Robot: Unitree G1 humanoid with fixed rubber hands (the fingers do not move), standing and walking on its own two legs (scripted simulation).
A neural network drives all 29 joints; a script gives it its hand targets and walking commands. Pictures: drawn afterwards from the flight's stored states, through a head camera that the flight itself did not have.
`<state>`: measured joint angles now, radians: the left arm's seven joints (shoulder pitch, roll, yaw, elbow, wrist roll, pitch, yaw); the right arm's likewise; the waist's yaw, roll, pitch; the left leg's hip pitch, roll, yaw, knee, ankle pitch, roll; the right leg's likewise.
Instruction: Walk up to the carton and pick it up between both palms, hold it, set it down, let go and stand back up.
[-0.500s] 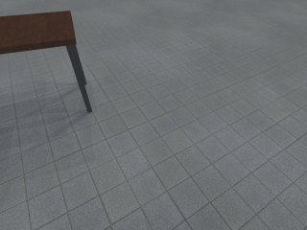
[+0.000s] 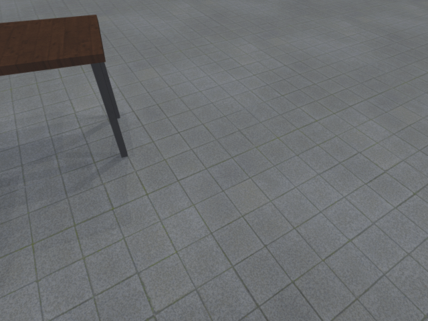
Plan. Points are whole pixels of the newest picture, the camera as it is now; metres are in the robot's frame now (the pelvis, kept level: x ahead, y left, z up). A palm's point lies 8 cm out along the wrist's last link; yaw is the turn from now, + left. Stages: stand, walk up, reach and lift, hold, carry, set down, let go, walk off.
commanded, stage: stand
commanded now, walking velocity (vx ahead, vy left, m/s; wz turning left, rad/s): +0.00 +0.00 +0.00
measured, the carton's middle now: out of the picture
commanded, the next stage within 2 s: walk up in 0.18 s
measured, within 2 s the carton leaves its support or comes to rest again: neither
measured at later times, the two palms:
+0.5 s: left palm out of the picture +0.05 +0.33 -0.11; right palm out of the picture +0.09 -0.29 -0.12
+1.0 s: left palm out of the picture +0.04 +0.46 -0.12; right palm (282, 296) +0.23 -0.15 -0.14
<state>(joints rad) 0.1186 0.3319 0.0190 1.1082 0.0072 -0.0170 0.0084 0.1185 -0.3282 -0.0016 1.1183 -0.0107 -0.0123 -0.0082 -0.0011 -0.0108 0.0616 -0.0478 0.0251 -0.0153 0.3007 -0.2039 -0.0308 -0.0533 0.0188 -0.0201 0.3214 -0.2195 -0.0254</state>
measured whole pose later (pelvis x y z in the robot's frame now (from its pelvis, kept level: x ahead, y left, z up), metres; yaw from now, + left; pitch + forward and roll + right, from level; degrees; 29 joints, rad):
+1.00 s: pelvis +0.07 +0.14 -0.03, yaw +17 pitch -4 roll +3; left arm 0.26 0.40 0.05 0.94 0.01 -0.09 0.02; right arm 0.25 -0.41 -0.09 0.79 -0.04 0.04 0.12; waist -0.05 -0.01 0.08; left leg -0.28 -0.12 0.05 0.66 -0.31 0.08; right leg -0.39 -0.08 -0.07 0.76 -0.36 -0.06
